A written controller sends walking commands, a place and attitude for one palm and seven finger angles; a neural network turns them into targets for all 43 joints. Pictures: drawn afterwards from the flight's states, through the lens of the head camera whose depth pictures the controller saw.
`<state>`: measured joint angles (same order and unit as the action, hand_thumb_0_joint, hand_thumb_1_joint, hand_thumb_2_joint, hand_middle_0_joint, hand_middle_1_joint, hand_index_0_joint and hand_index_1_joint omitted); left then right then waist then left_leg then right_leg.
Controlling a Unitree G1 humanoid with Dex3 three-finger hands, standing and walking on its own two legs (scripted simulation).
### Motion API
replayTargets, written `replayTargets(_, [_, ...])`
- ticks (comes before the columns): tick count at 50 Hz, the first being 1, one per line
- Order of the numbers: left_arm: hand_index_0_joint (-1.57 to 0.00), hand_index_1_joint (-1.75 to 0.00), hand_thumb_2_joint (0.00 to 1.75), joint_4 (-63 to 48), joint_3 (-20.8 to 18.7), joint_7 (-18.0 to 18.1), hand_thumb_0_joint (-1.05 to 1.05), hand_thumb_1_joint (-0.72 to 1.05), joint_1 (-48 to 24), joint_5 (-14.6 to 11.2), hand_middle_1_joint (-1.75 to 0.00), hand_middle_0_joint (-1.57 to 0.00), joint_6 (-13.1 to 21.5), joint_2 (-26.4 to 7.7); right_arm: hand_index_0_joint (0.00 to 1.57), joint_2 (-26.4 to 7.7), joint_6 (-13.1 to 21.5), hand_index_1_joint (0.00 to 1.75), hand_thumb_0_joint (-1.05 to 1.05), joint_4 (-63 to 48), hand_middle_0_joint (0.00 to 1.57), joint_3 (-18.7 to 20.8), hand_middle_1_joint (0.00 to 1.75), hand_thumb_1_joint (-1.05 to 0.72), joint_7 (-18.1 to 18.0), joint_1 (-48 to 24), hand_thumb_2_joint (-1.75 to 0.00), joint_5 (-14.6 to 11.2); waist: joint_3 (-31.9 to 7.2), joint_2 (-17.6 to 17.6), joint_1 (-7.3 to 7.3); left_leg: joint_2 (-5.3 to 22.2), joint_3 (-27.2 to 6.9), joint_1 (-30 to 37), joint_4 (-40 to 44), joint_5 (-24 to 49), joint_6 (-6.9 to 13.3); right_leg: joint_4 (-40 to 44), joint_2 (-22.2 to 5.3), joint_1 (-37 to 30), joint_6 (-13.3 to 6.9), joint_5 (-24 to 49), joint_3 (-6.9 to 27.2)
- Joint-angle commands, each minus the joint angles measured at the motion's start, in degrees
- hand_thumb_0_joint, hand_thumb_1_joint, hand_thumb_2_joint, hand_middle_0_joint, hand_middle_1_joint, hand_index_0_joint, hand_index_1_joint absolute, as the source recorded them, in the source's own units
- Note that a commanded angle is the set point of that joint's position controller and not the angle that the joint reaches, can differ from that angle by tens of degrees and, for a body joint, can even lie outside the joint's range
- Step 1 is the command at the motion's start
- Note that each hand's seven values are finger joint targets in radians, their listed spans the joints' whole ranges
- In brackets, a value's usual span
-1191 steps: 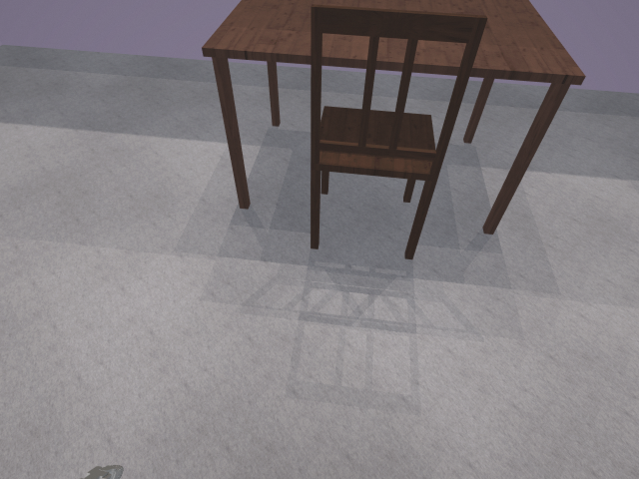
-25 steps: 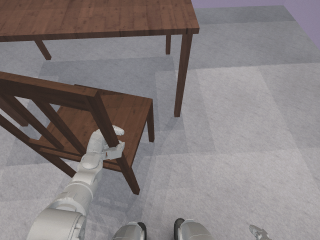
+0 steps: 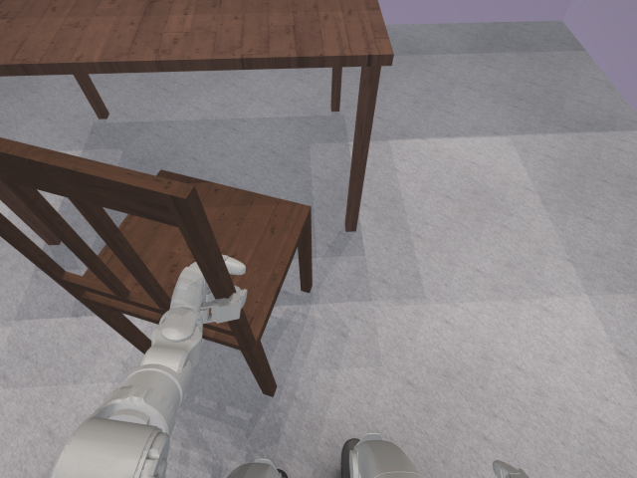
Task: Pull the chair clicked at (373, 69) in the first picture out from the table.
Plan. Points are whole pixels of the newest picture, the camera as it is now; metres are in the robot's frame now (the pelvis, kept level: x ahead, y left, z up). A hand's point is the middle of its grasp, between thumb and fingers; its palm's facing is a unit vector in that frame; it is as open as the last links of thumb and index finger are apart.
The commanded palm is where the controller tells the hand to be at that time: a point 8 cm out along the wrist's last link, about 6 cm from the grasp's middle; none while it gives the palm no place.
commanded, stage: step backward, pulling the chair out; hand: left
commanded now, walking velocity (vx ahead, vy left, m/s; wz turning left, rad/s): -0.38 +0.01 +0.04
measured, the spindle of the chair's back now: (78, 247) +0.45 +0.39 -0.06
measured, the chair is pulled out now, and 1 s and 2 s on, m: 0.33 0.43 0.44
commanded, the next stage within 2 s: none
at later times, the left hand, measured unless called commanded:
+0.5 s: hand (232, 347) +0.29 +0.12 -0.06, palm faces -0.04 -0.98 -0.17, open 6.2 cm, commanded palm +0.29 +0.17 -0.05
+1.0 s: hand (230, 380) +0.24 +0.12 -0.06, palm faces -0.04 -0.98 -0.17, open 6.3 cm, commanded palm +0.25 +0.17 -0.05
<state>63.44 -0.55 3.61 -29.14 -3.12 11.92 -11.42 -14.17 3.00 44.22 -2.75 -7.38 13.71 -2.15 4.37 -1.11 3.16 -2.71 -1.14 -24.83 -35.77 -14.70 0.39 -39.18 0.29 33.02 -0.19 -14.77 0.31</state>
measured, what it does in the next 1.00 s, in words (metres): walks backwards: right foot, then left foot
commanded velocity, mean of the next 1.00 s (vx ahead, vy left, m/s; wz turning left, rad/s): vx -0.33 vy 0.04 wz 0.01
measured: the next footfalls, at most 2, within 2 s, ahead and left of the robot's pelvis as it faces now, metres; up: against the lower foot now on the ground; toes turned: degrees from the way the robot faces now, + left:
right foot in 0.06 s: +0.02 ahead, -0.10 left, +0.00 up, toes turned -1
left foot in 0.34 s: -0.02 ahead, +0.12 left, +0.00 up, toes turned +1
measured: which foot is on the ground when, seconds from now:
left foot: down 0.00-0.16, up 0.18-0.32, down 0.34-1.00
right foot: up 0.00-0.04, down 0.06-1.00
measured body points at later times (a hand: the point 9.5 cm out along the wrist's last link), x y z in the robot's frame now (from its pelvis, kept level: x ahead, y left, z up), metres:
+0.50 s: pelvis -0.07 +0.00 +0.01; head +0.02 -0.01 +0.45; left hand +0.28 +0.18 -0.04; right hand +0.04 -0.27 -0.13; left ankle -0.06 +0.12 -0.72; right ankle +0.03 -0.10 -0.72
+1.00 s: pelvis -0.11 +0.00 +0.00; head -0.05 -0.02 +0.45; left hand +0.24 +0.17 -0.04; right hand -0.03 -0.25 -0.14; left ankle -0.06 +0.12 -0.72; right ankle -0.02 -0.10 -0.72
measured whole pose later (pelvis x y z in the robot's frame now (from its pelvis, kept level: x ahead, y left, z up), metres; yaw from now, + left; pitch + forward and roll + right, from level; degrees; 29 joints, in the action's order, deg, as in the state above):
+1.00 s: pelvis -0.11 +0.00 +0.00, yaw -1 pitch +3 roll +1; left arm 65.0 0.0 2.8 -28.8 -4.9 9.9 -10.0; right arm -13.3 -0.7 43.7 -2.9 -8.1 14.1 -3.6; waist 4.3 0.4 2.7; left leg -0.7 2.2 -23.1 -34.0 -13.7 0.2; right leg -34.3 0.8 27.5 -1.3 -9.4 0.9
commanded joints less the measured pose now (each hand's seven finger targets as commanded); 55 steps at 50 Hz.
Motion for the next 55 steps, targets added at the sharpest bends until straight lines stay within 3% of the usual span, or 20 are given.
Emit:
replayTargets(1, [-0.50,-1.45,0.90,-11.6,-1.4,1.0,0.00,0.90,-23.7,2.2,-1.45,-0.50,4.6,-8.7,0.20,-7.5,2.0,0.30,0.00,-2.4,0.20,3.7,0.30,-0.90,-0.2,3.1,-0.90,0.9,-29.2,10.4,-0.67,14.7,-11.0,26.5,1.3,49.6,4.3,1.0,-0.5,-4.9,0.6,4.3,1.9])
replayTargets(4, [-0.50,-1.45,0.90,-9.9,-1.3,0.5,0.00,0.90,-24.1,3.0,-1.45,-0.50,4.4,-9.3,0.20,-7.6,1.1,0.30,0.00,-4.1,0.20,3.6,0.30,-0.90,0.0,-0.3,-0.90,0.5,-23.2,9.4,0.04,11.3,-7.1,10.3,2.2,33.8,0.8,3.6,-3.1,-13.4,0.2,18.2,2.7])
replayTargets(5, [-0.50,-1.45,0.90,-11.3,-2.3,0.8,0.00,0.90,-23.0,2.6,-1.45,-0.50,4.9,-10.9,0.20,-7.5,0.9,0.30,0.00,-3.9,0.20,3.9,0.30,-0.90,-0.1,0.9,-0.90,-0.1,-26.5,7.2,-0.18,9.8,-5.5,8.3,0.9,28.7,0.0,5.2,-5.0,-17.5,0.4,27.0,5.1])
replayTargets(7, [-0.50,-1.45,0.90,-10.8,-3.5,1.4,0.00,0.90,-20.3,2.1,-1.45,-0.50,4.7,-13.6,0.20,-6.9,0.1,0.30,0.00,-5.5,0.20,4.1,0.30,-0.90,-0.3,1.7,-0.90,-1.1,-32.0,-2.8,0.21,3.4,-1.4,1.4,-7.2,3.8,-2.3,9.9,-13.7,-25.9,-0.6,35.9,12.6])
replayTargets(9, [-0.50,-1.45,0.90,-8.6,-4.2,1.2,0.00,0.90,-17.8,1.2,-1.45,-0.50,2.7,-14.8,0.20,-7.9,-0.9,0.30,0.00,-7.2,0.20,4.2,0.30,-0.90,0.0,-0.1,-0.90,-1.7,-28.9,-3.8,-0.97,-0.1,-4.9,-4.4,-18.7,-16.0,-2.5,16.5,-20.3,-26.4,-4.3,28.6,17.9])
replayTargets(12, [-0.50,-1.45,0.90,-12.9,-1.8,0.4,0.00,0.90,-19.2,0.8,-1.45,-0.50,0.0,-10.9,0.20,-7.2,-1.8,0.30,0.00,-7.2,0.20,2.9,0.30,-0.90,0.4,0.7,-0.90,-1.6,-29.6,-2.6,-0.05,1.6,-5.7,-1.7,-15.8,-16.4,-2.0,16.5,-20.5,-29.2,-7.9,29.9,13.8])
replayTargets(15, [-0.50,-1.45,0.90,-14.7,-0.9,1.0,0.00,0.90,-19.3,0.1,-1.45,-0.50,-2.0,-10.2,0.20,-8.6,-3.2,0.30,0.00,-6.7,0.20,2.2,0.30,-0.90,-0.3,1.9,-0.90,-1.4,-26.9,-2.0,1.43,1.8,-2.8,7.0,4.9,-8.1,-1.4,16.6,-16.0,-26.5,-4.0,24.5,7.2])
replayTargets(18, [-0.50,-1.45,0.90,-19.6,1.8,1.1,0.00,0.90,-22.9,0.2,-1.45,-0.50,-0.9,-8.0,0.20,-8.7,-4.7,0.30,0.00,-9.0,0.20,2.6,0.30,-0.90,-1.0,-0.4,-0.90,-1.5,-26.7,6.4,0.07,9.5,-7.3,9.4,13.4,10.5,2.5,10.3,-4.2,-21.3,2.8,8.8,0.7])
replayTargets(21, [-0.50,-1.45,0.90,-21.6,3.9,0.6,0.00,0.90,-25.8,-0.1,-1.45,-0.50,-0.1,-4.7,0.20,-7.2,-5.2,0.30,0.00,-9.9,0.20,2.3,0.30,-0.90,-1.9,-2.3,-0.90,-1.0,-25.4,14.4,-0.76,12.5,-6.5,9.1,15.2,14.2,3.1,1.3,-1.8,-17.5,1.2,3.1,-0.2])
replayTargets(23, [-0.50,-1.45,0.90,-18.1,1.5,0.9,0.00,0.90,-24.1,0.4,-1.45,-0.50,0.0,-7.2,0.20,-7.6,-5.5,0.30,0.00,-7.9,0.20,3.2,0.30,-0.90,-2.1,-0.6,-0.90,-1.2,-28.4,7.3,-0.64,11.4,-3.6,14.0,8.1,28.0,1.6,3.0,-2.9,-17.8,1.0,16.3,1.3])
replayTargets(25, [-0.50,-1.45,0.90,-15.5,1.8,0.8,0.00,0.90,-24.3,0.7,-1.45,-0.50,-0.4,-7.2,0.20,-7.6,-5.6,0.30,0.00,-8.3,0.20,3.0,0.30,-0.90,-2.0,-2.5,-0.90,-1.4,-22.9,5.5,-0.61,10.9,-3.9,6.0,8.6,18.3,0.3,2.6,-4.6,-17.5,0.5,13.9,2.4])
replayTargets(28, [-0.50,-1.45,0.90,-14.7,0.4,1.3,0.00,0.90,-22.5,0.6,-1.45,-0.50,1.1,-9.5,0.20,-7.2,-5.5,0.30,0.00,-6.7,0.20,3.6,0.30,-0.90,-2.1,-0.4,-0.90,-2.0,-29.4,1.0,-0.34,7.1,-0.9,6.0,3.2,12.8,-1.2,6.8,-8.3,-21.2,-0.1,25.1,6.9])
replayTargets(32, [-0.50,-1.45,0.90,-11.2,-0.5,1.3,0.00,0.90,-19.7,0.4,-1.45,-0.50,1.4,-10.9,0.20,-7.1,-5.0,0.30,0.00,-6.7,0.20,3.4,0.30,-0.90,-1.3,0.9,-0.90,-2.4,-26.6,-6.6,-0.33,0.3,-0.5,5.7,-7.7,-12.0,-1.6,22.8,-16.3,-16.7,-4.4,6.9,14.1])
replayTargets(35, [-0.50,-1.45,0.90,-12.2,1.3,0.8,0.00,0.90,-20.5,0.3,-1.45,-0.50,1.0,-7.8,0.20,-6.8,-4.0,0.30,0.00,-6.4,0.20,2.1,0.30,-0.90,-1.1,1.3,-0.90,-2.1,-28.1,-4.4,0.68,1.8,-0.9,10.6,0.8,-8.1,-0.9,21.6,-13.9,-16.2,-3.8,4.1,8.2])
replayTargets(38, [-0.50,-1.45,0.90,-13.7,2.9,1.0,0.00,0.90,-21.0,0.0,-1.45,-0.50,2.0,-6.3,0.20,-8.0,-3.3,0.30,0.00,-8.6,0.20,1.8,0.30,-0.90,-1.7,-2.1,-0.90,-2.0,-23.9,12.6,-1.02,11.0,-7.7,7.2,17.1,-5.8,2.4,7.0,-2.2,-12.7,1.3,-7.1,0.1])
replayTargets(40, [-0.50,-1.45,0.90,-14.5,3.1,1.1,0.00,0.90,-23.2,-0.6,-1.45,-0.50,2.0,-4.9,0.20,-7.5,-3.0,0.30,0.00,-8.8,0.20,1.9,0.30,-0.90,-2.2,-1.9,-0.90,-1.8,-22.9,13.0,-1.48,15.4,-13.1,5.1,20.2,-7.4,5.0,-3.2,0.1,-12.7,0.9,-5.1,0.2])
replayTargets(43, [-0.50,-1.45,0.90,-10.4,0.9,0.7,0.00,0.90,-22.4,0.2,-1.45,-0.50,1.4,-6.3,0.20,-7.8,-2.2,0.30,0.00,-6.0,0.20,3.0,0.30,-0.90,-2.0,0.7,-0.90,-0.9,-24.4,5.4,-1.76,13.7,-7.5,15.3,8.6,22.6,4.5,5.6,-0.7,-13.1,1.4,3.5,0.8])
replayTargets(47, [-0.50,-1.45,0.90,-10.5,1.2,0.5,0.00,0.90,-22.4,0.3,-1.45,-0.50,1.4,-7.0,0.20,-7.5,-1.6,0.30,0.00,-6.7,0.20,2.7,0.30,-0.90,-1.6,-1.8,-0.90,-1.2,-20.7,10.3,-1.89,11.3,-4.1,5.6,10.2,9.8,1.2,6.3,-3.4,-16.9,0.2,2.6,2.6])
replayTargets(51, [-0.50,-1.45,0.90,-10.2,-0.5,1.4,0.00,0.90,-18.6,-0.1,-1.45,-0.50,1.9,-9.7,0.20,-6.8,-0.3,0.30,0.00,-7.4,0.20,3.0,0.30,-0.90,-1.8,0.2,-0.90,-1.9,-22.8,-4.1,-1.35,5.0,-0.2,5.9,3.0,-2.1,-0.4,17.3,-10.0,-17.0,-0.4,-1.5,10.2])
replayTargets(55, [-0.50,-1.45,0.90,-9.3,-0.6,1.6,0.00,0.90,-18.0,0.3,-1.45,-0.50,2.0,-10.0,0.20,-7.0,0.1,0.30,0.00,-6.5,0.20,2.7,0.30,-0.90,-1.2,1.8,-0.90,-1.8,-23.4,-2.0,-0.98,3.1,0.2,9.4,0.2,-2.9,-0.9,21.0,-13.7,-15.9,-2.7,-1.8,10.9])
